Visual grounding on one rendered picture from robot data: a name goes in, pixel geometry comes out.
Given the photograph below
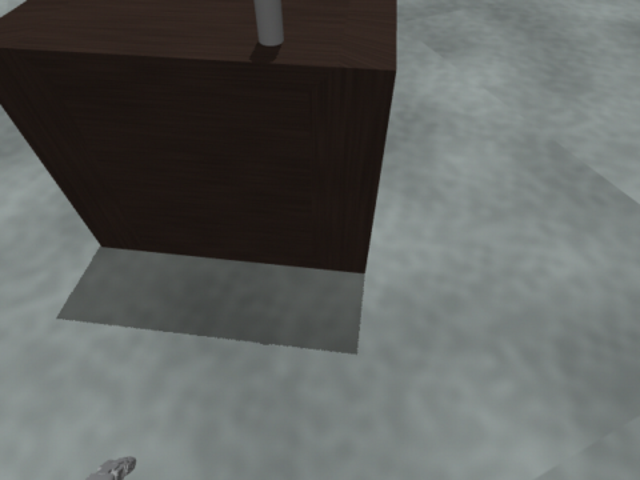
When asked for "left robot hand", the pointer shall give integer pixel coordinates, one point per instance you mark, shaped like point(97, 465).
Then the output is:
point(114, 470)

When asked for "bottle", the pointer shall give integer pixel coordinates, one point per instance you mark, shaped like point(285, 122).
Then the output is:
point(269, 22)

